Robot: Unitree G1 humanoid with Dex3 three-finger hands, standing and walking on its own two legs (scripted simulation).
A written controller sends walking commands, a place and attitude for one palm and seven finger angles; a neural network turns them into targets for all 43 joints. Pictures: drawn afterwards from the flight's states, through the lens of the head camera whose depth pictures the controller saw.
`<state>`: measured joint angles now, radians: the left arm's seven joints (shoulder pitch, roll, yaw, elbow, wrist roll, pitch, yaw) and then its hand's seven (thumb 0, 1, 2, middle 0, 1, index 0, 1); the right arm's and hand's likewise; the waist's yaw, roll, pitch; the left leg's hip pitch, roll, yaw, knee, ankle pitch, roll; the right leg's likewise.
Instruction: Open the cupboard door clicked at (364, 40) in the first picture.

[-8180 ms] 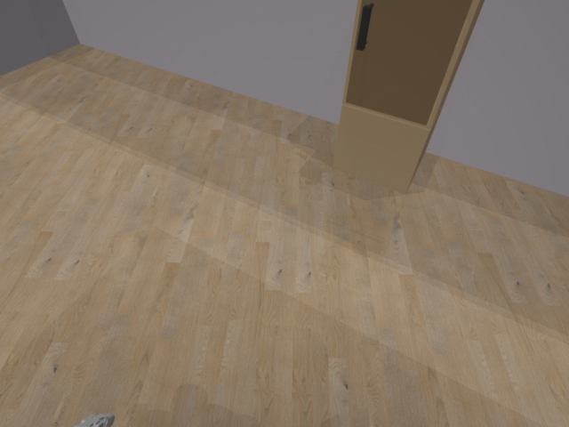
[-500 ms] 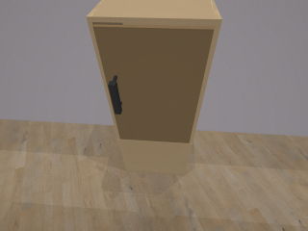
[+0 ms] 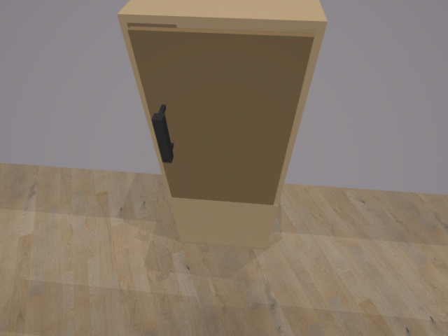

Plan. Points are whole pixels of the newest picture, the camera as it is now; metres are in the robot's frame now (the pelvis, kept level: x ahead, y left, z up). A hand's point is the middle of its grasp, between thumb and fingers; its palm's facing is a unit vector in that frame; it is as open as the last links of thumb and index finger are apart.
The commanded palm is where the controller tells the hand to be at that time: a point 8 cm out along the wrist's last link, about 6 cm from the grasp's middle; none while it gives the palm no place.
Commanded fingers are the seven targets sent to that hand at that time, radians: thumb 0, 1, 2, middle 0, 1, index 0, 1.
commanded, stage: look again from close up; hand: left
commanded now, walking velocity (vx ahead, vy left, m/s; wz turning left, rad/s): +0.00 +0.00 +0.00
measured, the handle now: (165, 134) +0.59 +0.20 -0.01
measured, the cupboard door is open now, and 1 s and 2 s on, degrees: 0 0 0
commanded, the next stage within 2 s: raise the hand with hooked fingers in 0.26 s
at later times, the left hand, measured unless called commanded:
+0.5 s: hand (123, 328) +0.15 +0.19 -0.07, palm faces +0.27 -0.95 -0.16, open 7.4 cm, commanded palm +0.11 +0.23 -0.06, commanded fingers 0.00 0.71 0.82 -0.21 -0.42 -0.21 -0.42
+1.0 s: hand (117, 310) +0.17 +0.20 -0.04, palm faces -0.05 -1.00 -0.06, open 9.9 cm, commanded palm +0.15 +0.26 -0.04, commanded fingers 0.00 0.13 0.57 -0.25 -0.80 -0.25 -0.80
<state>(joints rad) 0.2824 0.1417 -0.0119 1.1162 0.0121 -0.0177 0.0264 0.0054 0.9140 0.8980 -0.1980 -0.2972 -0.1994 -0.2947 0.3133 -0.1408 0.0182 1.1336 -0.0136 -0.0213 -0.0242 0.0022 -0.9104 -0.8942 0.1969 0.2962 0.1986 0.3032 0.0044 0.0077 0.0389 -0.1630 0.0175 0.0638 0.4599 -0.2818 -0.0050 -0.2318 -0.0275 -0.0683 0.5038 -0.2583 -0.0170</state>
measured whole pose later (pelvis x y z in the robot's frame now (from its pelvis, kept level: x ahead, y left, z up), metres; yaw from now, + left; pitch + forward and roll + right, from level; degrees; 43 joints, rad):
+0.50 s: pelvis +0.01 +0.00 -0.01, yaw +2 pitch +1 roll +1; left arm 0.45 0.16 0.05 0.30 -0.14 -0.07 0.07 0.02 0.90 0.88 -0.20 -0.32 -0.20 -0.31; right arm 0.32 -0.22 -0.01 0.88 0.02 -0.23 -0.07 0.01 -0.92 -0.89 0.20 0.30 0.20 0.30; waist -0.01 0.03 -0.01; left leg -0.24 0.01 0.03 0.54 -0.32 -0.01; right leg -0.28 -0.04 -0.10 0.57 -0.30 -0.02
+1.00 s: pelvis -0.04 +0.00 -0.09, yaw +2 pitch +13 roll -2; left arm 0.33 0.25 0.20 0.03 -0.28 -0.41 -0.41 0.01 0.35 0.66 -0.24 -0.65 -0.24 -0.65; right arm 0.18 -0.21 0.03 0.53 0.03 -0.23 -0.04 0.01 -0.91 -0.89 0.20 0.30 0.20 0.30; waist 0.03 0.02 -0.11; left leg -0.89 0.05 -0.04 1.21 -0.56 -0.01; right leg -0.88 -0.03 -0.14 1.15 -0.50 -0.04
